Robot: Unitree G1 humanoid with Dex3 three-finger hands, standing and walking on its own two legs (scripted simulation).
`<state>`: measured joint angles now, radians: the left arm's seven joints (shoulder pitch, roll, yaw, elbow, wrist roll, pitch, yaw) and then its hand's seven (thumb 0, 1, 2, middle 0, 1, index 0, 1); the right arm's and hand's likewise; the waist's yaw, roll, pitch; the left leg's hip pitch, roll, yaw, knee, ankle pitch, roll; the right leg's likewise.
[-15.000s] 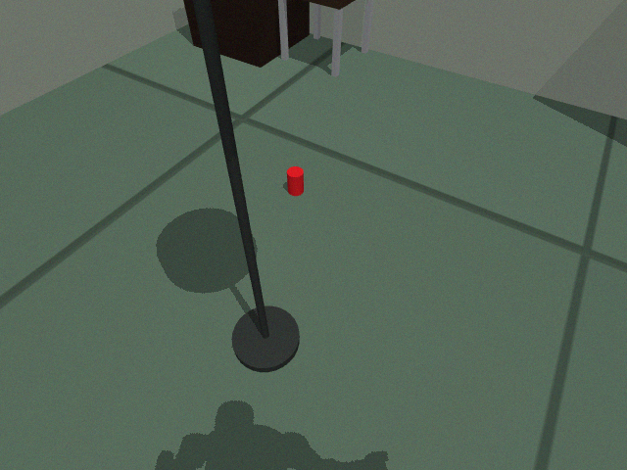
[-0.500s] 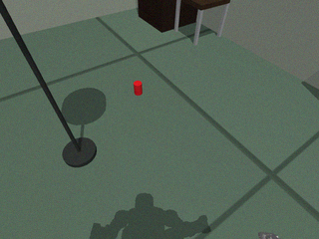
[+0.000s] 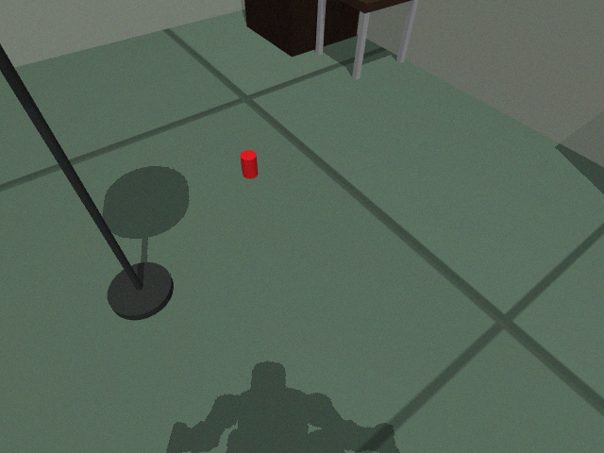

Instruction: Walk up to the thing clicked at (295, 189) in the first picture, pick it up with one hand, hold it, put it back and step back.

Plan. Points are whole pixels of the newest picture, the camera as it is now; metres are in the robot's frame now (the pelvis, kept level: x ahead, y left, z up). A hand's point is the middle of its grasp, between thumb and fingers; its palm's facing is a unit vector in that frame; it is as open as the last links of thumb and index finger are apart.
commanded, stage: stand
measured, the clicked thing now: (249, 164) +1.45 +0.24 -0.72
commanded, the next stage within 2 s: walk up in 1.86 s
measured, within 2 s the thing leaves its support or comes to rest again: neither
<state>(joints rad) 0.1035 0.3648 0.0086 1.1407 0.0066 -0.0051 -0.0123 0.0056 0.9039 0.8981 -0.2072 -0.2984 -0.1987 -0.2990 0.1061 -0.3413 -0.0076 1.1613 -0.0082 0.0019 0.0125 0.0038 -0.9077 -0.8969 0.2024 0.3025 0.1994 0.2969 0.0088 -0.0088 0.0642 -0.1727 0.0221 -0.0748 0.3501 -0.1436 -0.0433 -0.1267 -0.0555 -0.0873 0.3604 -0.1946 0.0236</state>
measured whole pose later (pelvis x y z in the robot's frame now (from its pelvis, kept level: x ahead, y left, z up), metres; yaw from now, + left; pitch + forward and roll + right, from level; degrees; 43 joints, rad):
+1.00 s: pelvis +0.01 -0.01 +0.00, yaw -1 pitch -2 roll +0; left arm 0.12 0.36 0.01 1.13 0.01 -0.01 -0.01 0.01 0.90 0.90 -0.21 -0.30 -0.20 -0.30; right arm 0.11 -0.35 0.01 1.15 -0.01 0.00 0.01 0.00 -0.91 -0.90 0.20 0.30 0.20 0.30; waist 0.01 0.00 0.05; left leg -0.14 0.04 -0.07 0.33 -0.15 -0.06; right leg -0.11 -0.04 -0.08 0.34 -0.20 0.01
